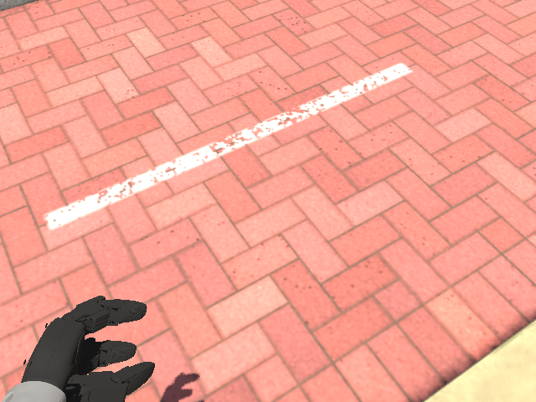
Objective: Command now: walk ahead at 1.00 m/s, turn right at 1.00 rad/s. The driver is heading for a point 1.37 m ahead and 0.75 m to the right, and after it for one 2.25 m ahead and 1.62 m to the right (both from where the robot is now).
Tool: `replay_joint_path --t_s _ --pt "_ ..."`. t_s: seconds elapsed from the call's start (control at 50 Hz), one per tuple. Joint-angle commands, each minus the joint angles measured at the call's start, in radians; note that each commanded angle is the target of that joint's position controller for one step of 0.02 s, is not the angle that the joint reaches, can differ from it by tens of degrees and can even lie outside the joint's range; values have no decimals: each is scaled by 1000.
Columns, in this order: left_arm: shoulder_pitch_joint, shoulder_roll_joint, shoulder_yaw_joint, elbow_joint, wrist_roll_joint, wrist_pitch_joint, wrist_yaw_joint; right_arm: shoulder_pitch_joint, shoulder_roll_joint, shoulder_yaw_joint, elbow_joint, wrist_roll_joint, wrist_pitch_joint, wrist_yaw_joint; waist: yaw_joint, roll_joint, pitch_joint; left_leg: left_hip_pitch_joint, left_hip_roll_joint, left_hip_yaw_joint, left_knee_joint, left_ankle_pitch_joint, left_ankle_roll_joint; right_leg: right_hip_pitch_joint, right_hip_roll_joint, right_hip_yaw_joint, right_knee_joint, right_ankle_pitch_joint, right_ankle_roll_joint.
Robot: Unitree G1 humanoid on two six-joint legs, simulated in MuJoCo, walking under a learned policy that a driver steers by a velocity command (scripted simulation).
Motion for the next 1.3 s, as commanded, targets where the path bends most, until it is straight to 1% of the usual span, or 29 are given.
replay_joint_path --t_s 0.02,0.04,0.06,0.08,0.1,0.12,0.18,0.3,0.4,0.44,0.48,0.5,0.54,0.58,0.64,0.74,0.84,0.86,0.88,0.9,0.92,0.96,1.06,1.16,1.22,1.24,1.26,1.28,1.3 --pt "413 119 61 103 -3 -7 31 -211 -237 -46 -141 12 -8 -15 322 152 -153 -375 231 2 441 1582 32 679 123 -64 131 -36 -75" --pt "647 179 92 174 17 -8 56 -312 -260 -53 -176 16 -1 -8 440 112 -224 -629 251 -52 791 1467 44 1019 120 28 84 -121 -127" --pt "680 238 128 201 -24 -1 90 -381 -237 -61 -171 13 6 4 469 -111 -185 -857 40 -51 1291 466 40 1178 60 131 -118 -103 -165" --pt "582 279 116 168 -33 -11 93 -270 -131 -29 -227 -23 -10 6 305 -232 -194 -1055 0 -131 1468 -99 31 1203 -61 414 -106 338 -243" --pt "602 295 117 130 -23 -16 97 -252 -153 -21 -288 -17 -24 9 290 -152 -399 -1129 -39 -289 1429 -54 -6 1300 -182 880 -315 251 -389" --pt "560 248 107 148 10 -23 120 -193 -142 -17 -266 -5 -33 15 202 14 -240 -1199 52 -372 1283 -29 -7 1147 -258 910 -465 -69 -373" --pt "448 166 83 182 16 -76 132 -223 -126 -27 -206 -64 35 23 76 208 -31 -949 112 -404 984 -169 3 595 -201 776 -350 -203 -292" --pt "388 101 72 267 -33 -139 112 -354 -19 2 -233 -5 43 75 44 63 -58 -437 100 -340 481 840 80 137 32 367 -336 -460 -109" --pt "558 75 69 322 7 -104 130 -526 -52 0 -229 15 41 80 156 3 96 -552 87 -284 272 704 69 367 -32 353 -165 -409 -66" --pt "581 105 71 336 15 -85 146 -424 -77 -19 -177 -13 34 56 132 25 86 -523 100 -291 130 662 95 535 -45 349 24 -143 -62" --pt "475 113 79 335 -18 -71 133 17 -151 -68 -34 -46 38 33 -94 87 -79 -92 95 -304 90 627 175 373 48 233 671 34 -49" --pt "426 -9 55 299 -21 -89 127 151 -176 -74 19 -47 34 47 -104 220 -128 161 202 -400 349 836 184 26 169 215 1050 -675 -39" --pt "428 -1 27 232 -46 -127 160 73 -193 -87 -15 -42 28 36 -48 324 -253 355 442 -780 292 450 290 -423 105 275 1078 -517 -34" --pt "219 77 43 220 1 -119 149 -60 -38 -39 -23 -43 0 15 -21 56 -11 -8 420 -868 42 -86 274 -438 -7 293 842 -354 14" --pt "150 -16 10 180 14 -60 69 -205 -2 -6 17 -20 -44 6 132 92 174 -598 259 -491 -105 282 160 -11 -39 252 353 -175 88" --pt "27 -27 -3 144 -9 -49 50 -151 -12 -8 65 31 -63 18 112 48 141 -414 184 -163 -196 975 77 177 0 6 -32 37 9" --pt "424 89 44 267 -7 -43 54 -164 -141 -31 29 -7 9 -40 328 166 -169 -241 215 -98 500 1623 32 666 163 -50 -136 -98 -83" --pt "636 127 72 333 -12 -37 66 -251 -169 -43 2 -8 23 -37 442 110 -230 -396 170 -91 895 1313 38 900 102 59 -251 -75 -150" --pt "568 145 94 339 -43 -19 89 -308 -84 -31 -29 -34 18 -12 364 -119 -187 -726 -31 -111 1280 133 48 1041 23 237 -253 -170 -171" --pt "464 211 83 294 -27 -24 88 -208 -3 -6 -116 -40 0 2 176 -148 -217 -965 -3 -244 1438 -96 64 1104 -121 536 -177 114 -261" --pt "507 223 100 280 -3 -20 107 -258 -36 -4 -189 -1 -19 12 228 -131 -312 -1133 -26 -377 1439 -70 44 1216 -238 841 -442 -264 -394" --pt "428 138 91 300 -5 -42 133 -347 -80 -6 -196 -15 -27 13 143 55 -32 -1111 68 -393 1160 36 52 893 -181 763 -599 -313 -281" --pt "371 146 81 272 -23 -107 129 -487 -36 18 -271 -49 37 35 52 97 94 -818 112 -317 723 119 -30 394 -6 528 -677 -71 -217" --pt "443 175 105 280 -41 -114 99 -578 -34 24 -325 1 31 39 132 19 20 -508 35 -287 356 529 9 421 15 492 -646 210 -99" --pt "437 229 117 277 -32 -104 105 -349 -141 -21 -274 0 21 8 8 24 -150 -254 -23 -299 285 348 37 570 24 487 -244 525 -22" --pt "385 223 114 261 -23 -109 100 -138 -192 -45 -228 -4 18 -12 -114 25 -249 -14 28 -319 319 270 48 452 62 461 16 461 2" --pt "353 64 73 218 -13 -118 103 61 -260 -66 -191 -37 15 -30 -157 202 -367 199 276 -570 297 -70 69 266 134 385 399 -197 5" --pt "485 6 46 148 -67 -112 108 -59 -320 -78 -210 -59 16 -17 4 521 -472 256 512 -1168 30 -260 159 42 176 275 609 -506 25" --pt "417 85 49 182 -33 -91 121 -199 -207 -68 -243 -49 23 -8 6 313 -305 104 454 -1117 -8 -418 171 -42 71 244 645 -387 13"
Keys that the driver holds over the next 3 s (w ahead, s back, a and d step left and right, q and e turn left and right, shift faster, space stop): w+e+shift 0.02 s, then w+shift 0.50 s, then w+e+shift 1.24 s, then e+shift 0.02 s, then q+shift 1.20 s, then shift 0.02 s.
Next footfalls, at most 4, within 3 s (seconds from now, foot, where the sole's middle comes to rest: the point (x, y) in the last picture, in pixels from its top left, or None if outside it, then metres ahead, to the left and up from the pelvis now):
0.06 right None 0.20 -0.04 -0.75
0.48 left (207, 385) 0.55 0.14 -0.89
0.88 right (277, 265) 0.91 -0.08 -0.89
1.24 left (284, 157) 1.36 -0.16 -0.89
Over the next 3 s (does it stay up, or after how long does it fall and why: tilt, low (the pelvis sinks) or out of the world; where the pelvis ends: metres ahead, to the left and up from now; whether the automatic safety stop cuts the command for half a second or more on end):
stays up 1.51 -0.98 -0.12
